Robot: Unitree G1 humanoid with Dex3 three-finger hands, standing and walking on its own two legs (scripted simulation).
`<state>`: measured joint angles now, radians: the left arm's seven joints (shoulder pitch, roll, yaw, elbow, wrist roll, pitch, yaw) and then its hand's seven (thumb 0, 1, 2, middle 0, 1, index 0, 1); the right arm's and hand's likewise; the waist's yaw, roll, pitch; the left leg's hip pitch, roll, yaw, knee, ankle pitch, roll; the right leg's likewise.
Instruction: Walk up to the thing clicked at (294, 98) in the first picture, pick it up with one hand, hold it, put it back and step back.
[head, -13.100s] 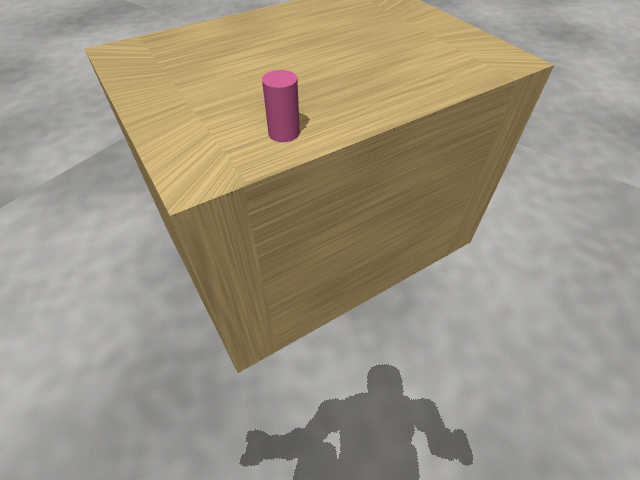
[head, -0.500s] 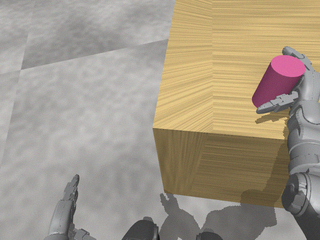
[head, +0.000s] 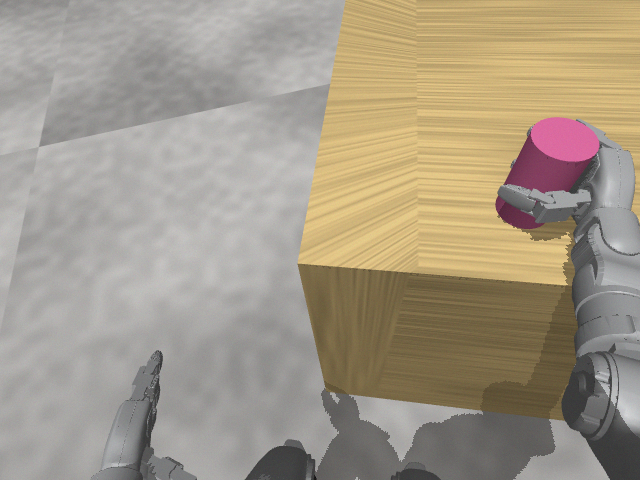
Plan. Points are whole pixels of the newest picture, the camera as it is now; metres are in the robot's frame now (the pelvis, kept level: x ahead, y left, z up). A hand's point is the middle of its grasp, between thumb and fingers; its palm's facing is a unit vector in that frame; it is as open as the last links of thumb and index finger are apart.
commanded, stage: settle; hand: right
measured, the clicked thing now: (540, 177) +0.48 -0.20 +0.09
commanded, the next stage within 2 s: lift in 0.90 s
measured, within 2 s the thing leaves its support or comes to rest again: leaves its support in 0.18 s
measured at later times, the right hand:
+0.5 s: hand (558, 146) +0.48 -0.20 +0.14, palm faces +0.12 +0.99 +0.01, open 9.8 cm
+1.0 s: hand (564, 127) +0.48 -0.19 +0.17, palm faces +0.12 +0.99 +0.01, open 9.9 cm
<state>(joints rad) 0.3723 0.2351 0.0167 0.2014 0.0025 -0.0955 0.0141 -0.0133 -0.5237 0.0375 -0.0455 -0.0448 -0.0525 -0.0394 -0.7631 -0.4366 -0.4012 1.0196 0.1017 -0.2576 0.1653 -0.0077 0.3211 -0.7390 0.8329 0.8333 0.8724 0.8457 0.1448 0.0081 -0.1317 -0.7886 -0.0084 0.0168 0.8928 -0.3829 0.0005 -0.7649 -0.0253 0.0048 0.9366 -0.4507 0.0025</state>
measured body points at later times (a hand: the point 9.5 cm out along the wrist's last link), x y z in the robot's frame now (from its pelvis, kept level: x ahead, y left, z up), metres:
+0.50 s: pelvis +0.00 +0.00 +0.01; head +0.06 -0.01 +0.46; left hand +0.14 +0.26 -0.03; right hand +0.47 -0.25 +0.14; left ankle +0.02 +0.12 -0.69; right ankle +0.00 -0.12 -0.69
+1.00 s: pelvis +0.01 +0.00 +0.03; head +0.06 +0.00 +0.47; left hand +0.15 +0.26 -0.03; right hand +0.47 -0.25 +0.17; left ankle +0.02 +0.12 -0.69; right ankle +0.00 -0.12 -0.69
